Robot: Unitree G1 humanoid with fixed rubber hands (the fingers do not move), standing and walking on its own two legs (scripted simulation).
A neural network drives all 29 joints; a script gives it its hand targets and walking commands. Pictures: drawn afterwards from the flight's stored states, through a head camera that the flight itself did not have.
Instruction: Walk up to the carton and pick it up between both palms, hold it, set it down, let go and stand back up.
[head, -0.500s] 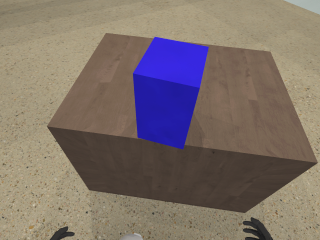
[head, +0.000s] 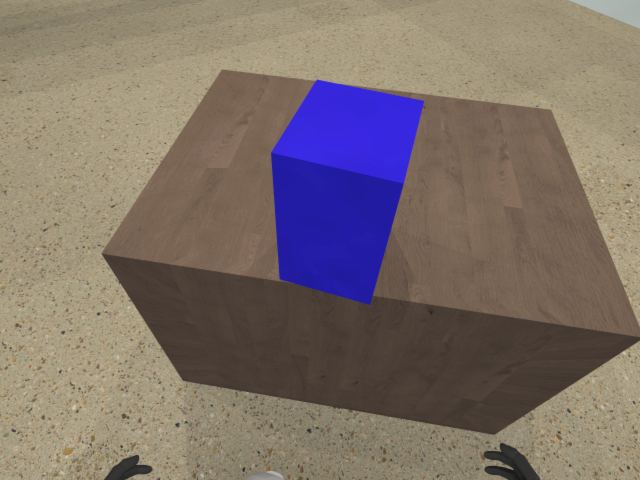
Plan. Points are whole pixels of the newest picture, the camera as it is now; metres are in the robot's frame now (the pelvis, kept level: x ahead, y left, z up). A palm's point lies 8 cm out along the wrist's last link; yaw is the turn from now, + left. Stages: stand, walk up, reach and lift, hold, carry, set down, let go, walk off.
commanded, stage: walk up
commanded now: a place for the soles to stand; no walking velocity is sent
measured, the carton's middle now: (344, 198) +0.52 -0.02 +0.03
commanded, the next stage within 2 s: none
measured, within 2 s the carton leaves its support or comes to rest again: neither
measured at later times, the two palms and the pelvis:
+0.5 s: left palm out of the picture +0.12 +0.34 -0.11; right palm (468, 459) +0.18 -0.19 -0.11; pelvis +0.06 +0.07 -0.01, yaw -2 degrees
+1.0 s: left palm (89, 400) +0.23 +0.32 -0.08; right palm (477, 472) +0.16 -0.19 -0.09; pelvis +0.07 +0.08 +0.01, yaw -9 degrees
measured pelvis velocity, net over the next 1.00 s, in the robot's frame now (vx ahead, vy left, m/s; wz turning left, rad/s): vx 0.07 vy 0.08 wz -0.16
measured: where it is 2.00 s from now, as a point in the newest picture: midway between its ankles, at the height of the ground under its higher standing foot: outside the picture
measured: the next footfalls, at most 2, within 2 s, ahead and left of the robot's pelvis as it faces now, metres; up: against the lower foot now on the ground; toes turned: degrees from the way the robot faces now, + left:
left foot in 0.22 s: +0.15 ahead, +0.11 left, +0.00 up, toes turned -2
right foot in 0.54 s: +0.14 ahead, -0.09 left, +0.00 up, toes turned -5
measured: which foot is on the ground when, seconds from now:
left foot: up 0.00-0.20, down 0.22-1.00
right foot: down 0.00-0.26, up 0.28-0.52, down 0.54-1.00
